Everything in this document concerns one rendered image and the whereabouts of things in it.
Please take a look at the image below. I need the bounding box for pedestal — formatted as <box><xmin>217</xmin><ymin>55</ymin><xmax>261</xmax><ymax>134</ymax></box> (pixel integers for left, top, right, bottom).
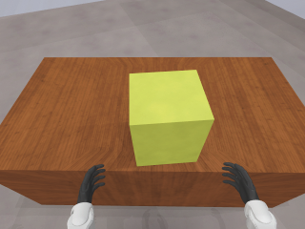
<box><xmin>0</xmin><ymin>57</ymin><xmax>305</xmax><ymax>208</ymax></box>

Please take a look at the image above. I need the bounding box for carton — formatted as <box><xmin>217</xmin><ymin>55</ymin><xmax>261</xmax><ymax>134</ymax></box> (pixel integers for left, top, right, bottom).
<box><xmin>129</xmin><ymin>70</ymin><xmax>214</xmax><ymax>167</ymax></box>

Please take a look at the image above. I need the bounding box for robot right forearm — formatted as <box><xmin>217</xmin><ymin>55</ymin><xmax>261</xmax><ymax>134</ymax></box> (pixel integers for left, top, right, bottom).
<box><xmin>244</xmin><ymin>199</ymin><xmax>277</xmax><ymax>229</ymax></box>

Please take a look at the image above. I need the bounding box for left robot hand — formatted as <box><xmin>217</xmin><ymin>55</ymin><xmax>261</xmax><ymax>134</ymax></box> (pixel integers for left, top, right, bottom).
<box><xmin>76</xmin><ymin>164</ymin><xmax>106</xmax><ymax>204</ymax></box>

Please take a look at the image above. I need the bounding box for right robot hand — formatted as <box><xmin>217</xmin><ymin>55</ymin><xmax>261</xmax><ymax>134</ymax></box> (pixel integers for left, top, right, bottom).
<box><xmin>221</xmin><ymin>162</ymin><xmax>260</xmax><ymax>204</ymax></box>

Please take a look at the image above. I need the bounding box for robot left forearm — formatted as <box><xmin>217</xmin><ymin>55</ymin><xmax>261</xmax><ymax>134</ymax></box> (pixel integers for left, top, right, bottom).
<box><xmin>67</xmin><ymin>202</ymin><xmax>95</xmax><ymax>229</ymax></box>

